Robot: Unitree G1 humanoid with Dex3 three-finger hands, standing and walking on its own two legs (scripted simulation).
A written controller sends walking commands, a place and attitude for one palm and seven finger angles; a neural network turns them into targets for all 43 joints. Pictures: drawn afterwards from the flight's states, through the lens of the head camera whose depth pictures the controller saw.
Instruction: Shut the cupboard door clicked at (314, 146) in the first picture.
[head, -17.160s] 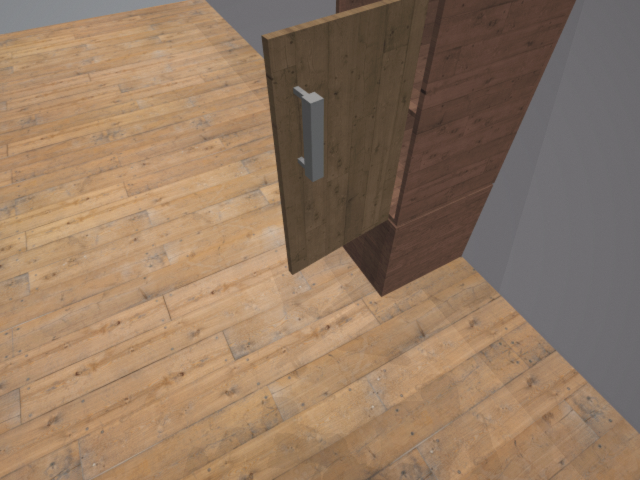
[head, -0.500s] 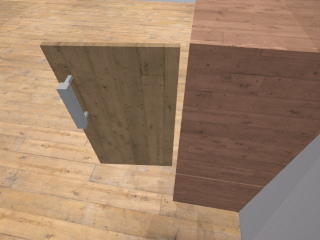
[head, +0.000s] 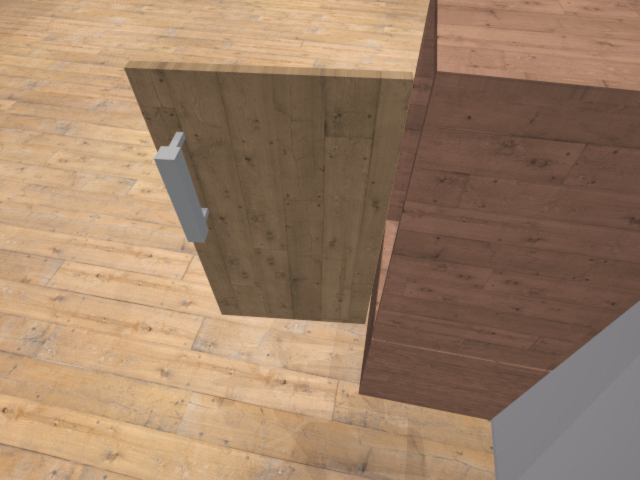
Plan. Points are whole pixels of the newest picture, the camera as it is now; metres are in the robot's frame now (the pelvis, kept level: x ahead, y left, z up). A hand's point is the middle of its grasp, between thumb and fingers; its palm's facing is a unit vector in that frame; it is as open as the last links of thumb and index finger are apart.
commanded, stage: come to a stop and stand still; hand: left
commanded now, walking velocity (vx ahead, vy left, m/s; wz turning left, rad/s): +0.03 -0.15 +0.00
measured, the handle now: (188, 189) +0.47 +0.23 +0.09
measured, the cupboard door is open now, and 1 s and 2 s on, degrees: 97 97 97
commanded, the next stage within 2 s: look again from close up in 1.04 s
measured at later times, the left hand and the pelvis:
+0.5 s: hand out of the picture +0.02 +0.14 -0.17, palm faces +0.02 -0.98 -0.20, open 7.3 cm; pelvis +0.02 -0.03 +0.01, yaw -1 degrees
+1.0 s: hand out of the picture +0.00 +0.12 -0.17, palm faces +0.04 -0.98 -0.18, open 7.3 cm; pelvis +0.01 -0.05 +0.01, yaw +0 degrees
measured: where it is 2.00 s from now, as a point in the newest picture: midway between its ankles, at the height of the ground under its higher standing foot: outside the picture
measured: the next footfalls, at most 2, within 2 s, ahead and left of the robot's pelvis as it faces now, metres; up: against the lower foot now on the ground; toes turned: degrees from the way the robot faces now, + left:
none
